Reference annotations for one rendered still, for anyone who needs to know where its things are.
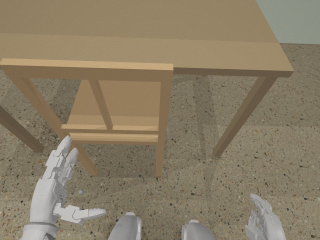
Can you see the left robot hand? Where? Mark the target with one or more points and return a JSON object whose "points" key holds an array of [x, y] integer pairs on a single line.
{"points": [[52, 186]]}

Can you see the chair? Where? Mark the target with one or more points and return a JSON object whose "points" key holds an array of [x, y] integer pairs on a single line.
{"points": [[117, 103]]}

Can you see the right robot thigh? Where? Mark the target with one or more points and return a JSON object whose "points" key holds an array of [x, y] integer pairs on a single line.
{"points": [[196, 231]]}

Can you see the right robot shin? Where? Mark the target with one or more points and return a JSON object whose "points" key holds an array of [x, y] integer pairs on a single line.
{"points": [[193, 221]]}

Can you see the right robot hand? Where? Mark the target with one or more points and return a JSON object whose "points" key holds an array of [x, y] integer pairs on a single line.
{"points": [[269, 225]]}

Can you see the table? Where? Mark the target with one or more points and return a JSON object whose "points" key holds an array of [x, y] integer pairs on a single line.
{"points": [[199, 37]]}

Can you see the robot left forearm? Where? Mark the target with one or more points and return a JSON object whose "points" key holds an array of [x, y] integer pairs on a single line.
{"points": [[39, 231]]}

